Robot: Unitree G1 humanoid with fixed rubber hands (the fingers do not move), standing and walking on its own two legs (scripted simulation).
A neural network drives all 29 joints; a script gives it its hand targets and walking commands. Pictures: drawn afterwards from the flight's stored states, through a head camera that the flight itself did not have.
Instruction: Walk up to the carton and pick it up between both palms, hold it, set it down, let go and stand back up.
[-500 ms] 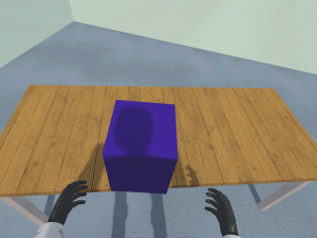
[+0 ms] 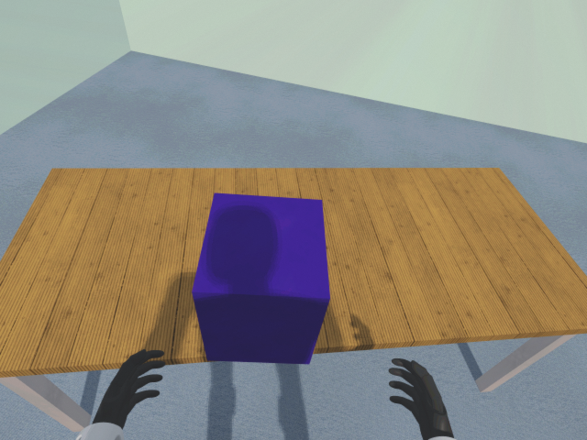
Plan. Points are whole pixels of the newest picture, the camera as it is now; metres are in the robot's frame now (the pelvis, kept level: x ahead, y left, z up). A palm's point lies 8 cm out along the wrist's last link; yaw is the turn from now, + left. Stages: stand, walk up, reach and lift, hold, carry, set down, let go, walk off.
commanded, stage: set down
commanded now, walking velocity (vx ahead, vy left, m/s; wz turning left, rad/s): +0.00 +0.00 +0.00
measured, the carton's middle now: (263, 281) +0.41 +0.05 -0.10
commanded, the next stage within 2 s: let go in 0.74 s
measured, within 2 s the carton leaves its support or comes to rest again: neither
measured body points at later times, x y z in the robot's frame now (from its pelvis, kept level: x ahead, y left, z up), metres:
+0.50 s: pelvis +0.01 -0.01 +0.00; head +0.00 +0.00 +0.45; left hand +0.17 +0.24 -0.08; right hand +0.18 -0.21 -0.07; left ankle +0.01 +0.12 -0.74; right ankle -0.02 -0.12 -0.74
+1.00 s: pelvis +0.00 -0.01 +0.00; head +0.00 +0.00 +0.45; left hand +0.17 +0.23 -0.09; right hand +0.18 -0.22 -0.08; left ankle +0.01 +0.12 -0.74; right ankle -0.02 -0.12 -0.74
